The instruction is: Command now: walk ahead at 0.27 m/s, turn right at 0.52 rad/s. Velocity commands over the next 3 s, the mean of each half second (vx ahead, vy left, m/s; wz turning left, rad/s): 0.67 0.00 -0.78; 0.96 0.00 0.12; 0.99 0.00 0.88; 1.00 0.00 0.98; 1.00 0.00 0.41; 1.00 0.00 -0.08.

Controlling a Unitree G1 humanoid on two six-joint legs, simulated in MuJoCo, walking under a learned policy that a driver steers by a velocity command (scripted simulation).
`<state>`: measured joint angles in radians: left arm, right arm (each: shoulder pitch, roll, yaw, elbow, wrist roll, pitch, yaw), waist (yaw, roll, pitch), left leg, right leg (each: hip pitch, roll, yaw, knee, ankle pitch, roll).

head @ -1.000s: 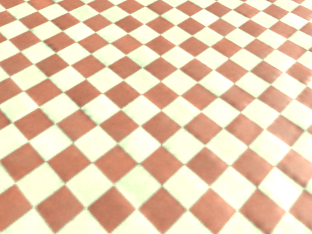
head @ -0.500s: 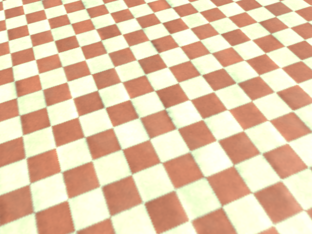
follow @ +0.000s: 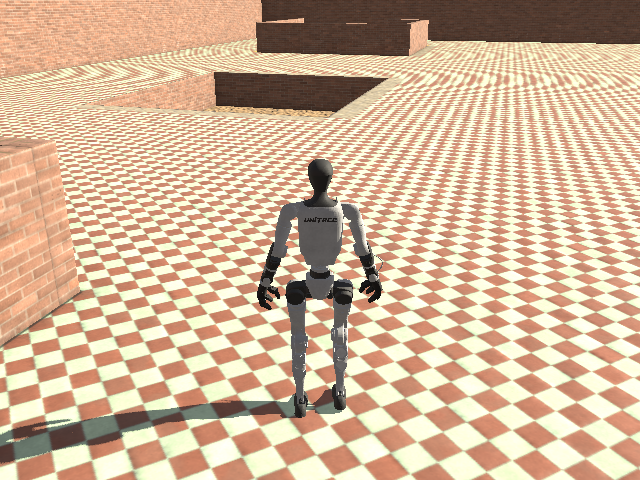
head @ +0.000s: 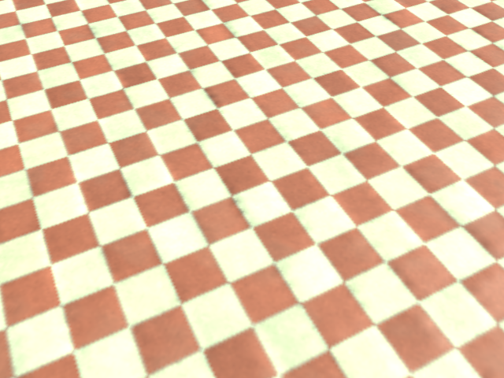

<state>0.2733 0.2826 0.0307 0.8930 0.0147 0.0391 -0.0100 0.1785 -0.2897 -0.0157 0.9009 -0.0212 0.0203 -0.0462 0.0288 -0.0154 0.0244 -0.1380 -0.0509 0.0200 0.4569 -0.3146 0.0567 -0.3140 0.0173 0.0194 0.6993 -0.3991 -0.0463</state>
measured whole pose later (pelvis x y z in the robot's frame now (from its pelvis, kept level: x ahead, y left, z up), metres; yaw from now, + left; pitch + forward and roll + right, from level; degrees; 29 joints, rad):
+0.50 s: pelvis +0.21 -0.16 +0.00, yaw -24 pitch +2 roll +1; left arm 0.47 0.27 0.05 0.83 0.00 -0.04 -0.03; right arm 0.08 -0.29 0.00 0.73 -0.07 -0.05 0.05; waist 0.06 0.03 -0.01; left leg -0.68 0.11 -0.02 1.03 -0.17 -0.04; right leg -0.05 0.11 0.08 0.33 -0.32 -0.13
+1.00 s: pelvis +0.64 -0.35 +0.00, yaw -18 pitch +1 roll +2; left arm -0.02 0.24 -0.04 0.61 0.05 -0.08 -0.04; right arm 0.55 -0.28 -0.06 0.94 -0.01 -0.07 0.01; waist -0.10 -0.02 0.01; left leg -0.05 -0.16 -0.14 0.32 -0.27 0.11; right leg -0.68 -0.10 0.09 0.79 -0.10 0.02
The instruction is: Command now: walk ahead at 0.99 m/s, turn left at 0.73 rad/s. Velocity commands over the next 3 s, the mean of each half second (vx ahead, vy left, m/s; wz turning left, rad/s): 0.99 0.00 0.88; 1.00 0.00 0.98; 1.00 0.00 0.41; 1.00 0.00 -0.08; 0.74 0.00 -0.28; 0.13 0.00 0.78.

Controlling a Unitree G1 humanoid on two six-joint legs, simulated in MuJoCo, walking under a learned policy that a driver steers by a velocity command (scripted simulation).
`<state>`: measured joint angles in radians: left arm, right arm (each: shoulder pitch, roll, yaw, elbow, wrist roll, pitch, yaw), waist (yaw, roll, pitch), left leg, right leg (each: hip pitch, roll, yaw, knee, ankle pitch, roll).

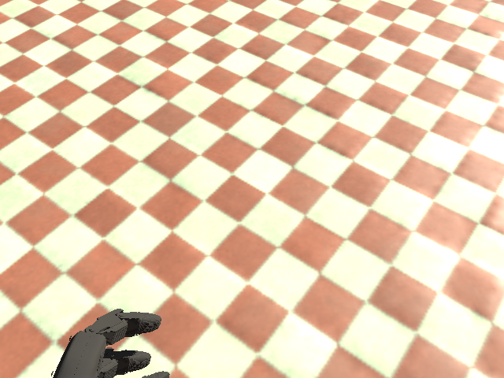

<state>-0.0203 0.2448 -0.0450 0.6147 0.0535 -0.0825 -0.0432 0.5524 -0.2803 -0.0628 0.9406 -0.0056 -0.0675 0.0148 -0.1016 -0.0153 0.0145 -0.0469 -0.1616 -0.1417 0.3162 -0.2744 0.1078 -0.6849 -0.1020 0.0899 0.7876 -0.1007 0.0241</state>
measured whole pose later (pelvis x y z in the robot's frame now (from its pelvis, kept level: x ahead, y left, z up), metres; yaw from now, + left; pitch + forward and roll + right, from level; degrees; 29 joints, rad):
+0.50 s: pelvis +0.47 +0.00 -0.03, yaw +27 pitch +2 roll -2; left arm 0.53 0.31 0.05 0.92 0.03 -0.10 0.01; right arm -0.08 -0.34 -0.03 0.58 -0.03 -0.01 0.10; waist 0.08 0.04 0.04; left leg -0.76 0.01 0.15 0.81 -0.06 0.16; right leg 0.23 -0.01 -0.30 0.26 -0.45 0.06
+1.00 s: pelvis +0.89 +0.22 -0.03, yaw +56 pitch +2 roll -1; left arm 0.06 0.29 0.00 0.59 0.05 -0.07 0.02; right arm 0.39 -0.38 -0.09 0.79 0.00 -0.05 0.01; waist -0.08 0.03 0.04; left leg -0.12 -0.16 -0.23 1.00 -0.50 0.13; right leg -0.51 -0.04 0.03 0.65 -0.16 0.05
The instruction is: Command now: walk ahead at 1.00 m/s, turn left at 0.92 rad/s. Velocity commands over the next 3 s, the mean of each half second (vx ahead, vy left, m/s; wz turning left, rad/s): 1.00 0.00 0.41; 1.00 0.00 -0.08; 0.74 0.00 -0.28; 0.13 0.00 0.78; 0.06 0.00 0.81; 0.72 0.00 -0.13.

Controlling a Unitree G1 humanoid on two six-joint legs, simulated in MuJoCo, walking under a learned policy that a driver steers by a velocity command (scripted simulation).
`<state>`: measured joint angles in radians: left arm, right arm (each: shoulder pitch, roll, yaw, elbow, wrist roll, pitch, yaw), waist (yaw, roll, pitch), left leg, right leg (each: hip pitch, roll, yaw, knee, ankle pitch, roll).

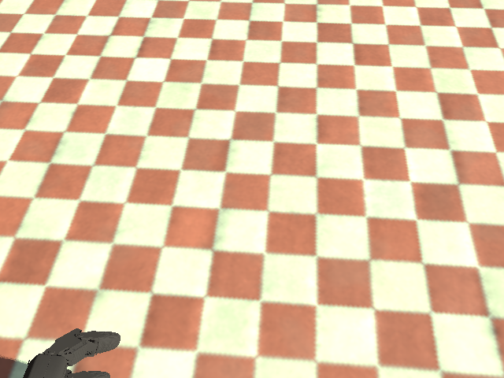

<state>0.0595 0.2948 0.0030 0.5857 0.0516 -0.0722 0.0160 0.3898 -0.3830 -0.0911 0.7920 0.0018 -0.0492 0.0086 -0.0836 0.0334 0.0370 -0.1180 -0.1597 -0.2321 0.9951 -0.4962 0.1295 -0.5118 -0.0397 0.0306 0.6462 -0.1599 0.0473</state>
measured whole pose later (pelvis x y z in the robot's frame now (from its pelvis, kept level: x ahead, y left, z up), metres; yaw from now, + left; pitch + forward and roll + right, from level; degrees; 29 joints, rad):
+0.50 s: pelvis +0.44 +0.03 +0.01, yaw +12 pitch +1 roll +0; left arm 0.42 0.25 0.01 0.86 0.01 -0.07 -0.01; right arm 0.16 -0.29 -0.02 0.73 -0.04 -0.05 0.02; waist 0.06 0.00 0.04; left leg -0.40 -0.10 0.06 0.61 -0.23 0.12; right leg -0.23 -0.05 0.01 1.26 -0.34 -0.06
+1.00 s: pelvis +0.93 +0.09 +0.02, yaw +7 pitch +0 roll -2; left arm 0.35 0.31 0.06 0.87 0.02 -0.04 -0.01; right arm 0.22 -0.27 0.00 0.79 -0.06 -0.10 0.01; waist 0.02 0.00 0.03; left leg -0.43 0.02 -0.05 1.29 -0.31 0.05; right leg -0.29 0.13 -0.03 0.49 -0.21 -0.11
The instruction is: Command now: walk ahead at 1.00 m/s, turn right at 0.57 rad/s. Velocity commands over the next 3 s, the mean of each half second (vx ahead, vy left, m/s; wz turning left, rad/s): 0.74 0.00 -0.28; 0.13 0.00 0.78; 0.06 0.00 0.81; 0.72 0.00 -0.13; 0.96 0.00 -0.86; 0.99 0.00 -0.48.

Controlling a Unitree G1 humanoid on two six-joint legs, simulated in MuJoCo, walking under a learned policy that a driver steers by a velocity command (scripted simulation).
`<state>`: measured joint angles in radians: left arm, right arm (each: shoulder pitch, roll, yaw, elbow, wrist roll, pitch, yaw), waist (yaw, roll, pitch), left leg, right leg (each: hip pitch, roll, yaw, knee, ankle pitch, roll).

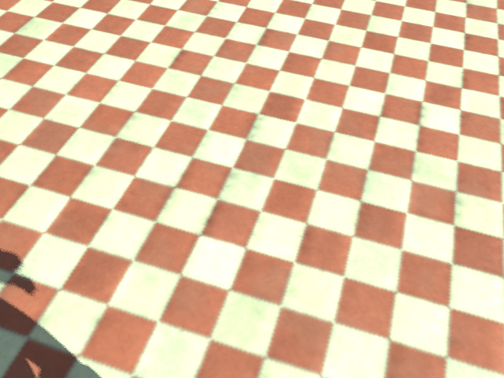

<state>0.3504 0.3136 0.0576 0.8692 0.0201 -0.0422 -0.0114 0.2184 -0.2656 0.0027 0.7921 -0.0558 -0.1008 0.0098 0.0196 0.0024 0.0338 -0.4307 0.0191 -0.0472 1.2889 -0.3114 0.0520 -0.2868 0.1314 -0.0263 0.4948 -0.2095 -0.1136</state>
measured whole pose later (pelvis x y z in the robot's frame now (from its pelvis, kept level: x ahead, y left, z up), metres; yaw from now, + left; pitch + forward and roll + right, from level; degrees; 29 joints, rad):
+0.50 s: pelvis +0.42 +0.05 +0.01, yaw -7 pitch +2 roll +0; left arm 0.02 0.30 0.03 0.67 0.03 -0.04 -0.02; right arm 0.44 -0.28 -0.04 0.91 -0.01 -0.06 0.00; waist -0.09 -0.03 0.08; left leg -0.20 -0.05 -0.09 0.38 -0.21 0.02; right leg -0.57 0.03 0.03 0.82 -0.29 0.01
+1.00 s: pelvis +0.53 +0.05 -0.01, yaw +19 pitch -1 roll -1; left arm 0.19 0.32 0.06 0.69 0.03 0.01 0.01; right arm 0.14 -0.33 -0.08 0.64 0.00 0.09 0.06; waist 0.01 -0.03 0.07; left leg -0.32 0.02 0.06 0.65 -0.32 0.03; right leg -0.31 -0.16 -0.27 0.62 -0.26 0.03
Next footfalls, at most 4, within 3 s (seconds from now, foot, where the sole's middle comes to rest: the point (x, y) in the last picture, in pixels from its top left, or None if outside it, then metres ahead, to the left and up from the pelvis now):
0.26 left None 0.46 0.15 -0.77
0.60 right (285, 323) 0.64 -0.07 -0.77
1.00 left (198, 352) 0.55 0.16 -0.77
1.52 right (253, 319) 0.65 0.02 -0.77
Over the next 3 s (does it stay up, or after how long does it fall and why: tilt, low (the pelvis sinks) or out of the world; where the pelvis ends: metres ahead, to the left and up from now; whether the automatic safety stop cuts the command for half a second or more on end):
stays up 1.51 0.51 0.00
